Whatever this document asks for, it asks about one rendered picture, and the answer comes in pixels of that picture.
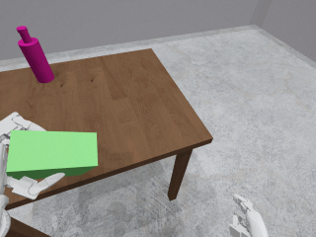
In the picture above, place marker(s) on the robot left hand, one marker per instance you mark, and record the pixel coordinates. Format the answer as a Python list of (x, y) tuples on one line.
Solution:
[(25, 187)]

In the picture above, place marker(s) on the robot right hand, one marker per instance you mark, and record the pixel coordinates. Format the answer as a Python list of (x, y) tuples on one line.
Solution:
[(251, 225)]

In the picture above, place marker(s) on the sponge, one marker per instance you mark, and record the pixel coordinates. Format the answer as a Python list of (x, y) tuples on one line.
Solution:
[(38, 154)]

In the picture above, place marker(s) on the table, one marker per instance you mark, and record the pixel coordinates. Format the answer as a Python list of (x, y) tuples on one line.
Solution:
[(129, 99)]

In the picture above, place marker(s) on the left robot forearm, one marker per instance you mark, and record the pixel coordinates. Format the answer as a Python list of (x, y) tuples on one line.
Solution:
[(5, 218)]

